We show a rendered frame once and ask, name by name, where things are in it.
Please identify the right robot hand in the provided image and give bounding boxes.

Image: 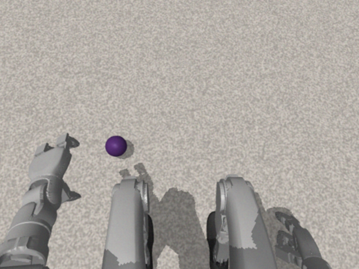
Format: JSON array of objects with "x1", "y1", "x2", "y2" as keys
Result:
[{"x1": 275, "y1": 211, "x2": 322, "y2": 269}]

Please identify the left robot hand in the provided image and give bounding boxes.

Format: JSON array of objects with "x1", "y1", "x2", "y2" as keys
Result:
[{"x1": 28, "y1": 133, "x2": 81, "y2": 203}]

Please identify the right robot foot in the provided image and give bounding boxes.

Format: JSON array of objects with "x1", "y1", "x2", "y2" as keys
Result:
[{"x1": 206, "y1": 211, "x2": 228, "y2": 269}]

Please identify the ball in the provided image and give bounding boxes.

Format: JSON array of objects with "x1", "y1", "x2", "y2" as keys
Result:
[{"x1": 105, "y1": 136, "x2": 127, "y2": 156}]

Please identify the right robot arm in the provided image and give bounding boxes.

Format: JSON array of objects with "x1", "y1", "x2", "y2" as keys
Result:
[{"x1": 301, "y1": 257, "x2": 332, "y2": 269}]

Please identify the left robot arm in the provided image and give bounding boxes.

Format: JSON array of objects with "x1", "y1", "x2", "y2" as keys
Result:
[{"x1": 0, "y1": 175, "x2": 63, "y2": 269}]

